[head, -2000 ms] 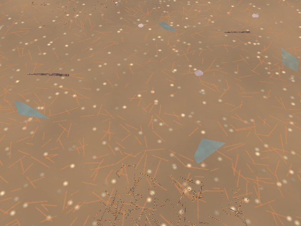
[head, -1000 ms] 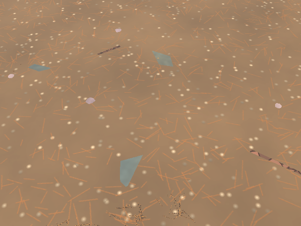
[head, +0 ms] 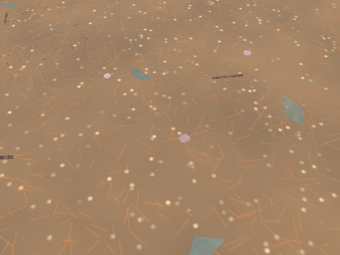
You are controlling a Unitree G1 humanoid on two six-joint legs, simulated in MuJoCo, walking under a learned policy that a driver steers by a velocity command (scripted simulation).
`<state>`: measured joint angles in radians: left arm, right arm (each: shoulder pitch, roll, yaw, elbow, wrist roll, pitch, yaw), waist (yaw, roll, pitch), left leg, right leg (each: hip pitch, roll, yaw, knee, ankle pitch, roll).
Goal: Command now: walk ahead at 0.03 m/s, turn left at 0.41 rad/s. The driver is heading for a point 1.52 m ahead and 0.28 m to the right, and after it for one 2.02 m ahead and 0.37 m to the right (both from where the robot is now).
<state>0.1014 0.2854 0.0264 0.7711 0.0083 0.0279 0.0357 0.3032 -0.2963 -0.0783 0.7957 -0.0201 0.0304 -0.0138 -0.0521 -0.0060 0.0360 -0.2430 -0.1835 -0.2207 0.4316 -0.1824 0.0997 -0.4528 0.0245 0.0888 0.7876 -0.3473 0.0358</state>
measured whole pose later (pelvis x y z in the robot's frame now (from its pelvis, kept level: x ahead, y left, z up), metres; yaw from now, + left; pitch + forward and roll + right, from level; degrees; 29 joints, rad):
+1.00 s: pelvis +0.01 -0.01 +0.00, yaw +4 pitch -2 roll +0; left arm 0.25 0.22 -0.01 1.10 0.01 0.02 0.03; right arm 0.23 -0.21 0.02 1.12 -0.01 0.00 -0.04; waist 0.01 -0.01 0.03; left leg -0.09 -0.06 -0.07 0.37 -0.24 0.04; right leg -0.16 0.02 0.06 0.38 -0.18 0.00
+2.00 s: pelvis +0.10 -0.05 -0.01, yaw +4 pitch +0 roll +0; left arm 0.34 0.18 0.04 1.07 0.02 -0.07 0.01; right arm 0.42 -0.19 -0.04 1.12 -0.03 -0.03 -0.01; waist 0.00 0.04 0.00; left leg -0.25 -0.02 -0.03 0.88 -0.44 0.09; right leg -0.19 0.05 -0.07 0.51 -0.32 -0.08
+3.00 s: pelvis +0.64 -0.06 -0.02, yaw -13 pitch +0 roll -1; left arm 0.14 0.22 0.07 0.91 0.03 -0.03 -0.02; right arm 0.37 -0.19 -0.04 1.00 -0.01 -0.08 -0.02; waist 0.00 0.00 0.07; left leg -0.23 0.03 0.10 1.21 -0.42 0.04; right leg -0.37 0.12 -0.12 0.59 -0.23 -0.18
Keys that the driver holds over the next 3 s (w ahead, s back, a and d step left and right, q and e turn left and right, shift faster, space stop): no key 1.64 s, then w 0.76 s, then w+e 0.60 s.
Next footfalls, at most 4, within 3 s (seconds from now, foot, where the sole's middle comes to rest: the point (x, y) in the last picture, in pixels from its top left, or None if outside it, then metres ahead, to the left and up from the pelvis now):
0.10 right None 0.07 -0.13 -0.78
0.44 left None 0.02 0.09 -0.78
2.38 left None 0.45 0.03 -0.78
2.92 right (191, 190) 0.73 -0.11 -0.78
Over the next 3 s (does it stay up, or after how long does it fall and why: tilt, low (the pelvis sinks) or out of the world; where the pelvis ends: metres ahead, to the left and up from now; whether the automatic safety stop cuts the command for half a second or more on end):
stays up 0.64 -0.06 -0.02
